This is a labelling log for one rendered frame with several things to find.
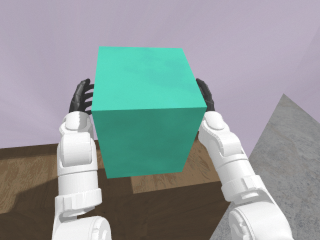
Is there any robot right hand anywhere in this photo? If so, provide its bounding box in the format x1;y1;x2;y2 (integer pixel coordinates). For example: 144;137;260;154
196;78;215;112

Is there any robot left forearm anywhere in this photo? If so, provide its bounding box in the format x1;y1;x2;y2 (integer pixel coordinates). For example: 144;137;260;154
51;111;102;240

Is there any robot left upper arm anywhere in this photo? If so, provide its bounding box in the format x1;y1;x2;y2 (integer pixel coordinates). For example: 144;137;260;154
53;216;112;240

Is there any robot right forearm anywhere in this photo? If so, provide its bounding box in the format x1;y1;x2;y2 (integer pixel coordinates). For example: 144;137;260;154
198;111;292;236

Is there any robot left hand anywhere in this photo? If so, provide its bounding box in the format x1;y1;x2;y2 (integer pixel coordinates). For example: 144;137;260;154
69;78;95;115

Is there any robot right upper arm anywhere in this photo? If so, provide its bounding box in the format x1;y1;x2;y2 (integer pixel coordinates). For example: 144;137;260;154
228;200;294;240

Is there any pedestal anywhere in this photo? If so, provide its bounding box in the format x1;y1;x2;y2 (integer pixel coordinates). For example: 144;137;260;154
0;131;231;240

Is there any carton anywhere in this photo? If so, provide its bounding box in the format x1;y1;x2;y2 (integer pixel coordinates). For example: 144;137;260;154
91;46;207;179

